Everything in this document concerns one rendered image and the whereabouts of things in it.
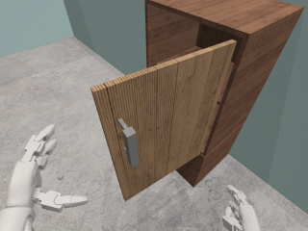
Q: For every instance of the left robot forearm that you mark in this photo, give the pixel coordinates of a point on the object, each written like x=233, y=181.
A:
x=17, y=218

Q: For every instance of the left robot hand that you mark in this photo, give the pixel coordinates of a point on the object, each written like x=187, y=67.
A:
x=22, y=189

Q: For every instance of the cupboard door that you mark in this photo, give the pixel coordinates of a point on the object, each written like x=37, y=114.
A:
x=170, y=106

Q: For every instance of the right robot hand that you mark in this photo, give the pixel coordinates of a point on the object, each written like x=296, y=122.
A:
x=245, y=217

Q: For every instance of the handle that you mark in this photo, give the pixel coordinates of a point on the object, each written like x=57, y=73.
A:
x=131, y=143

